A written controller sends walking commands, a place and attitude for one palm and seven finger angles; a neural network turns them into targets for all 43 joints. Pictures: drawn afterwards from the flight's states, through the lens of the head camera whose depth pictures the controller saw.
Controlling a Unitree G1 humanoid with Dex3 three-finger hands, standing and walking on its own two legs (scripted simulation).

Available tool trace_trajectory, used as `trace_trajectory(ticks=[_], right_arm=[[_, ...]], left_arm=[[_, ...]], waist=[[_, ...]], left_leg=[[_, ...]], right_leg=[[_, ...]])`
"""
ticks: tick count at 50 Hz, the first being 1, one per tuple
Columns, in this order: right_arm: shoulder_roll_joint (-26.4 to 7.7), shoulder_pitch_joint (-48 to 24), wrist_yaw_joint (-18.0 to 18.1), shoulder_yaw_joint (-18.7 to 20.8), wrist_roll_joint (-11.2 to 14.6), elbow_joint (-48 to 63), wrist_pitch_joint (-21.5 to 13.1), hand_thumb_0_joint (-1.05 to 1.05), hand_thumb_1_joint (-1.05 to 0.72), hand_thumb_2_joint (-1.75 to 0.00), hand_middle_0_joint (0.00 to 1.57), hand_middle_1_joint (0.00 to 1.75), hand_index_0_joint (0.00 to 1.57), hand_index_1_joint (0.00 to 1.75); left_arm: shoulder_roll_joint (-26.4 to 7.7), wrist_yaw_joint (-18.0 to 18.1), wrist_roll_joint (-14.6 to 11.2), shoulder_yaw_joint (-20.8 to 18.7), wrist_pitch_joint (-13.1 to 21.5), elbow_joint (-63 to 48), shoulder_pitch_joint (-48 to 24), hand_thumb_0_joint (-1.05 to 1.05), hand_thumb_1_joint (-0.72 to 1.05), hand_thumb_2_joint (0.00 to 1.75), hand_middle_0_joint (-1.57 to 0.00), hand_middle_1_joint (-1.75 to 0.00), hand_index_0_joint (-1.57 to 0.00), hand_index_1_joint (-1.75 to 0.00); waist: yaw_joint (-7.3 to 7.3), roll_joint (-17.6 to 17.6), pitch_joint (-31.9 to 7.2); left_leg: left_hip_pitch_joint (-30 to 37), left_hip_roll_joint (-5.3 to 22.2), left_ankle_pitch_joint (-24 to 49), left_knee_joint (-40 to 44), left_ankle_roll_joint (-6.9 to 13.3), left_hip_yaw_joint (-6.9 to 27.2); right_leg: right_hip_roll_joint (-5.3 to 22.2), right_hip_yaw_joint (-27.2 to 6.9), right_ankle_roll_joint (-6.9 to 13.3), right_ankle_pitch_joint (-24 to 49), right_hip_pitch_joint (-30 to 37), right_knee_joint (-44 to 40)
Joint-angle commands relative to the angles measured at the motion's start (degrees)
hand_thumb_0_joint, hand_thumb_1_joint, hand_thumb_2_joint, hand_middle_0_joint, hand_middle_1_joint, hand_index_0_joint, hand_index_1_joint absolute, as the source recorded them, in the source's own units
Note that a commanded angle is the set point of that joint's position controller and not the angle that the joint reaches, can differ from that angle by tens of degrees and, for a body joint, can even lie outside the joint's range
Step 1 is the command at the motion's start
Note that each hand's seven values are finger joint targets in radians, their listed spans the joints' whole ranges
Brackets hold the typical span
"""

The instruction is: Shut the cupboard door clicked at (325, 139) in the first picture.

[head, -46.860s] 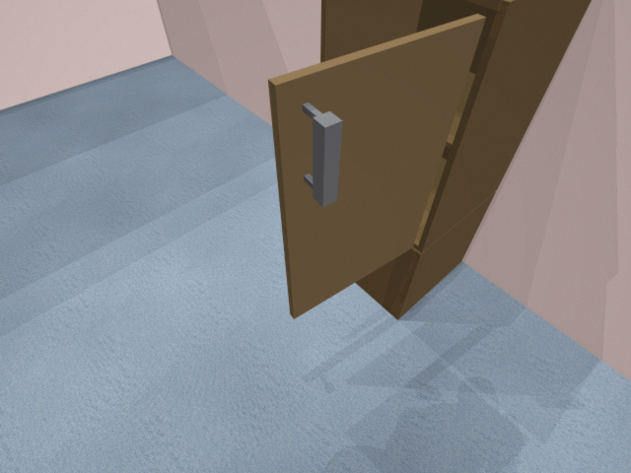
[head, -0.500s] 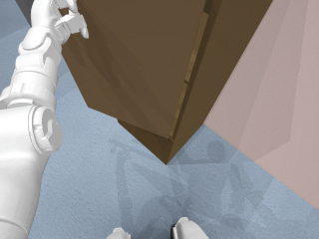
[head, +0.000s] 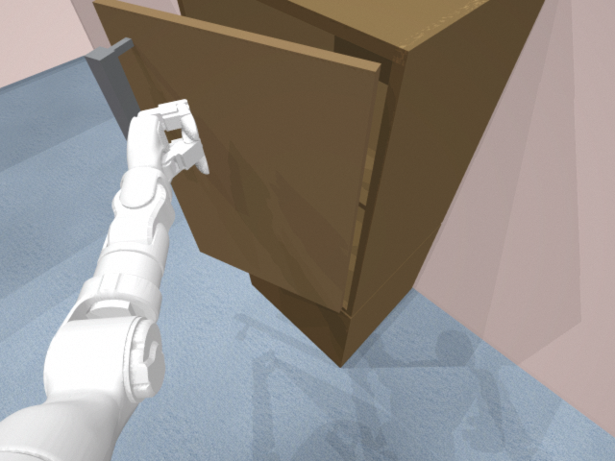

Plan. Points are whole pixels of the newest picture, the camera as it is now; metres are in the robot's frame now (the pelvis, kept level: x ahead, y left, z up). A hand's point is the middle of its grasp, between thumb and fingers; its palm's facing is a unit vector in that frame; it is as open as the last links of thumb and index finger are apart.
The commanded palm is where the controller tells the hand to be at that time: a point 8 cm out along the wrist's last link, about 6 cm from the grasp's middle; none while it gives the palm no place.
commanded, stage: pull the fist back off the door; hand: left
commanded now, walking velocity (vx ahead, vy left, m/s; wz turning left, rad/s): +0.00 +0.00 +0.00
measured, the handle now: (132, 93) +0.60 +0.22 +0.16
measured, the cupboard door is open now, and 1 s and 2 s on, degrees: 18 18 18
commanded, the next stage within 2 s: draw the hand back to the body in 0.26 s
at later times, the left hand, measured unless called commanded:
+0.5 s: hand (189, 167) +0.42 +0.11 +0.17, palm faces +0.03 -1.00 -0.01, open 3.1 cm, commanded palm +0.37 +0.17 +0.16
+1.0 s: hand (88, 278) +0.28 +0.18 +0.18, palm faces +0.17 -0.97 -0.17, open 3.0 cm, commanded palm +0.25 +0.23 +0.18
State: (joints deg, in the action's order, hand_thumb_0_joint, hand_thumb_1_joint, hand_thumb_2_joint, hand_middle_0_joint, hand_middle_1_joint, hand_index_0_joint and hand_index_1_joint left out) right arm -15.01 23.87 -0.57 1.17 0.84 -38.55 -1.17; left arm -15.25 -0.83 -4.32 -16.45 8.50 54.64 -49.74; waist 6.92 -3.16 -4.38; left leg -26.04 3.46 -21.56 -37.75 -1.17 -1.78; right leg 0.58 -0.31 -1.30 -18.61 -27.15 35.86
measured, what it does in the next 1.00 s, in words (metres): stands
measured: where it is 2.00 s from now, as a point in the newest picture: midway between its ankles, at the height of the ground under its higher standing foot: outside the picture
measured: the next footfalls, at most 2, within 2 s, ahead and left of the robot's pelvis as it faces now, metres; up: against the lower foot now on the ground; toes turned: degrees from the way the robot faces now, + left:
none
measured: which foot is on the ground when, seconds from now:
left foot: down 0.00-1.00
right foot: down 0.00-1.00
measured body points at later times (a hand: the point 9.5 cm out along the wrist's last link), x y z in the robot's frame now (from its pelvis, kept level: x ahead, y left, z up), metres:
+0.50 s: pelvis -0.03 -0.01 +0.00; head -0.01 -0.02 +0.45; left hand +0.41 +0.17 +0.18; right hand +0.09 -0.25 -0.11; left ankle -0.04 +0.13 -0.72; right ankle -0.01 -0.14 -0.72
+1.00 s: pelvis -0.02 +0.00 +0.02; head -0.05 -0.03 +0.46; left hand +0.26 +0.24 +0.19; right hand +0.18 -0.23 -0.06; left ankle -0.04 +0.13 -0.72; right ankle -0.01 -0.14 -0.72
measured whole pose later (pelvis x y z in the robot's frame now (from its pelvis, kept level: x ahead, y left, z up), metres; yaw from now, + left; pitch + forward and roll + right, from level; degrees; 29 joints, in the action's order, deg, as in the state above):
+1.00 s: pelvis -0.02 +0.00 +0.02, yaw +2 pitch -3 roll +0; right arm -13.9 10.0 4.4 -1.7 2.4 -33.7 -4.2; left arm -14.7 -1.3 -6.6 -8.4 -0.8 1.1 -5.4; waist -0.9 -3.2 -1.4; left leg -8.9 1.6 -15.9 -27.7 -1.0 -1.0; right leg 2.3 0.7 -1.5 -14.8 -10.4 28.2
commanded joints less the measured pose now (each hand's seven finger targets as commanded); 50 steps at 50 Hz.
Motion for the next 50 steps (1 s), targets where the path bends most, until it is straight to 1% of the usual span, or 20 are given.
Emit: trace_trajectory(ticks=[1,3,5,8,13,17,19,22,23,24,27,29,33,36,39,41,44,45,47,50], right_arm=[[-7.1,0.7,0.9,2.5,0.7,5.6,-2.5,0.0,-0.9,-0.9,0.2,0.3,0.2,0.3],[-6.8,-0.7,1.2,2.4,0.9,5.7,-2.6,0.0,-0.9,-0.9,0.2,0.3,0.2,0.3],[-6.6,-2.2,1.2,2.1,1.1,6.1,-2.8,0.0,-0.9,-0.9,0.2,0.3,0.2,0.3],[-6.6,-4.4,1.6,1.8,1.4,6.9,-2.6,0.0,-0.9,-0.9,0.2,0.3,0.2,0.3],[-6.4,-7.0,2.3,0.9,1.7,6.9,-2.4,0.0,-0.9,-0.9,0.2,0.3,0.2,0.3],[-6.5,-7.2,2.8,0.4,1.3,6.5,-2.8,0.0,-0.9,-0.9,0.2,0.3,0.2,0.3],[-6.2,-7.2,2.6,0.3,1.3,6.1,-3.2,0.0,-0.9,-0.9,0.2,0.3,0.2,0.3],[-6.8,-7.2,2.3,0.6,1.3,7.8,-3.5,0.0,-0.9,-0.9,0.2,0.3,0.2,0.3],[-6.5,-8.0,2.2,0.5,1.6,8.5,-3.5,0.0,-0.9,-0.9,0.2,0.3,0.2,0.3],[-6.4,-8.2,2.0,0.6,1.7,9.0,-3.5,0.0,-0.9,-0.9,0.2,0.3,0.2,0.3],[-6.8,-9.5,2.2,0.7,2.2,10.7,-3.1,0.0,-0.9,-0.9,0.2,0.3,0.2,0.3],[-6.5,-11.1,2.6,0.5,2.5,11.3,-2.9,0.0,-0.9,-0.9,0.2,0.3,0.2,0.3],[-5.7,-13.9,3.6,0.4,2.6,12.5,-4.1,0.0,-0.9,-0.9,0.2,0.3,0.2,0.3],[-5.8,-15.4,4.4,0.1,2.8,12.1,-4.9,0.0,-0.9,-0.9,0.2,0.3,0.2,0.3],[-5.6,-17.1,4.9,-0.5,3.0,12.4,-5.5,0.0,-0.9,-0.9,0.2,0.3,0.2,0.3],[-5.7,-17.9,5.1,-0.7,3.1,12.6,-5.9,0.0,-0.9,-0.9,0.2,0.3,0.2,0.3],[-5.5,-19.2,5.1,-1.1,3.2,13.2,-6.1,0.0,-0.9,-0.9,0.2,0.3,0.2,0.3],[-3.6,-19.3,5.2,-1.2,1.8,13.7,-6.7,0.0,-0.9,-0.9,0.2,0.3,0.2,0.3],[-4.1,-19.6,5.1,-1.2,1.1,12.5,-6.0,0.0,-0.9,-0.9,0.2,0.3,0.2,0.3],[-3.8,-19.9,5.2,-1.3,0.7,12.2,-4.8,0.0,-0.9,-0.9,0.2,0.3,0.2,0.3]], left_arm=[[-7.8,0.5,-1.9,2.3,3.4,-20.1,-27.4,0.0,0.9,0.9,-1.3,-1.5,-1.3,-1.5],[-7.2,0.8,-1.8,3.1,3.0,-22.4,-26.7,0.0,0.9,0.9,-1.3,-1.5,-1.3,-1.5],[-4.6,1.0,-2.0,4.8,2.0,-22.5,-23.9,0.0,0.9,0.9,-1.3,-1.5,-1.3,-1.5],[-4.3,1.2,-2.4,4.8,0.7,-23.1,-20.3,0.0,0.9,0.9,-1.3,-1.5,-1.3,-1.5],[-3.5,2.0,-2.3,6.5,-0.6,-21.9,-24.8,0.0,0.9,0.9,-1.3,-1.5,-1.3,-1.5],[-6.5,2.3,-2.0,4.5,0.7,-18.9,-28.3,0.0,0.9,0.9,-1.3,-1.5,-1.3,-1.5],[-5.3,1.8,-1.9,5.9,1.9,-17.6,-29.9,0.0,0.9,0.9,-1.3,-1.5,-1.3,-1.5],[-8.1,0.4,-2.8,1.6,2.5,-18.0,-17.4,0.0,0.9,0.9,-1.3,-1.5,-1.3,-1.5],[-6.9,-0.4,-3.1,2.6,2.4,-20.6,-15.4,0.0,0.9,0.9,-1.3,-1.5,-1.3,-1.5],[-6.2,-1.0,-3.3,3.0,1.9,-21.9,-13.0,0.0,0.9,0.9,-1.3,-1.5,-1.3,-1.5],[-8.3,-2.0,-4.4,0.7,-0.1,-26.7,-4.9,0.0,0.9,0.9,-1.3,-1.5,-1.3,-1.5],[-8.2,-2.5,-4.9,1.8,-1.3,-32.7,-6.0,0.0,0.9,0.9,-1.3,-1.5,-1.3,-1.5],[-8.0,-3.1,-5.9,2.6,-2.2,-46.8,-0.9,0.0,0.9,0.9,-1.3,-1.5,-1.3,-1.5],[-7.9,-3.9,-6.5,3.3,-4.1,-51.1,2.1,0.0,0.9,0.9,-1.3,-1.5,-1.3,-1.5],[-7.3,-5.1,-7.3,3.6,-7.1,-53.7,7.7,0.0,0.9,0.9,-1.3,-1.5,-1.3,-1.5],[-7.3,-6.0,-7.9,3.2,-9.1,-55.4,11.9,0.0,0.9,0.9,-1.24,-1.44,-1.24,-1.44],[-8.7,-7.3,-8.8,1.4,-11.6,-59.2,17.7,0.0,0.9,0.9,-1.16,-1.35,-1.16,-1.35],[-8.1,-2.5,-3.5,5.8,-6.9,-66.6,22.6,0.0,0.9,0.9,-1.13,-1.32,-1.13,-1.32],[-6.4,1.1,-2.2,6.4,-5.2,-65.3,31.1,0.0,0.9,0.9,-1.08,-1.26,-1.08,-1.26],[-7.8,3.4,-0.7,5.5,-3.6,-69.4,30.7,0.0,0.9,0.9,-1.0,-1.17,-1.0,-1.17]], waist=[[-0.49,2.0,-22.3],[-0.83,0.9,-22.3],[-1.15,2.6,-20.3],[-1.98,4.1,-18.3],[-0.7,5.9,-12.9],[-0.94,3.8,-14.8],[-0.64,3.4,-15.5],[-4.23,4.7,-20.7],[-4.56,3.5,-20.5],[-4.89,4.8,-20.2],[-6.4,8.4,-16.3],[-5.94,7.5,-13.6],[-6.97,2.1,-15.5],[-6.53,2.5,-12.3],[-6.98,1.5,-10.3],[-7.31,3.2,-9.5],[-8.13,2.9,-8.8],[-7.98,1.0,-2.7],[-8.19,6.1,-0.5],[-7.51,4.1,-0.9]], left_leg=[[12.6,-3.3,26.2,2.6,2.4,-1.0],[13.9,-3.4,27.1,2.7,2.4,-0.8],[13.5,-3.5,25.0,3.3,2.3,-0.7],[12.7,-3.8,22.3,4.3,2.4,-0.8],[11.3,-4.1,15.4,5.4,2.4,-0.3],[11.3,-4.4,13.1,5.2,2.3,0.1],[11.3,-4.4,13.3,5.1,2.1,0.4],[11.9,-4.3,17.5,5.3,2.0,0.0],[11.9,-4.2,18.9,5.6,1.9,-0.4],[11.6,-4.1,19.3,5.7,2.0,-0.6],[10.0,-4.0,17.4,7.4,2.3,-1.0],[10.3,-3.9,14.6,8.6,2.5,-1.2],[14.9,-3.9,15.2,9.7,2.7,-1.0],[15.4,-3.8,13.4,10.9,2.6,-0.6],[16.3,-3.9,12.4,11.9,2.5,-0.2],[16.3,-4.0,12.5,12.2,2.5,0.1],[16.7,-4.0,13.8,12.5,2.3,0.2],[17.2,-4.5,13.5,14.3,2.4,-0.4],[17.1,-4.0,12.2,15.7,2.4,0.1],[18.9,-3.8,11.7,16.7,2.4,-0.1]], right_leg=[[-2.5,3.0,1.9,29.9,12.4,-1.9],[-2.3,3.1,1.9,30.2,12.7,-1.8],[-2.2,3.4,1.9,28.5,12.3,-2.4],[-1.9,3.3,1.9,27.0,13.0,-3.0],[-1.6,3.0,1.6,20.3,10.1,-4.7],[-1.3,2.5,1.9,17.1,10.1,-4.6],[-1.3,2.5,2.0,17.2,9.5,-4.0],[-1.5,2.8,2.5,21.5,14.6,-2.8],[-1.3,2.7,2.5,23.3,15.4,-2.8],[-1.4,2.9,2.4,23.9,15.9,-2.9],[-1.5,3.1,2.1,22.2,17.5,-4.5],[-1.5,2.9,1.8,18.8,16.5,-6.0],[-1.6,2.9,2.1,17.5,17.9,-7.0],[-1.6,3.2,2.0,14.9,17.0,-8.2],[-1.5,3.4,2.0,13.1,16.7,-9.2],[-1.4,3.7,2.0,13.0,17.0,-9.6],[-1.2,4.1,2.1,14.1,18.1,-9.5],[-0.5,2.4,1.8,12.7,16.2,-12.5],[-0.8,3.0,1.6,10.3,16.6,-13.8],[-0.7,2.8,1.6,9.6,17.7,-14.4]])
